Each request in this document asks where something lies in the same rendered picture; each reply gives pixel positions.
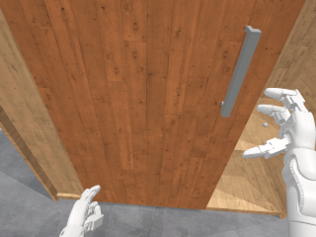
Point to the wardrobe door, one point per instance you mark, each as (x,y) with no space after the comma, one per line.
(134,87)
(21,101)

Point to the handle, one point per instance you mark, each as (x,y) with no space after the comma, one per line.
(244,60)

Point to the robot right forearm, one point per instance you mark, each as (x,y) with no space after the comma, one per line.
(299,175)

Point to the left robot hand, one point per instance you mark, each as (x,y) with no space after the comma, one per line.
(81,211)

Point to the robot left forearm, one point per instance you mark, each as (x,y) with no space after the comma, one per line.
(73,230)

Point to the right robot hand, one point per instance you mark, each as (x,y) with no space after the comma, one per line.
(299,125)

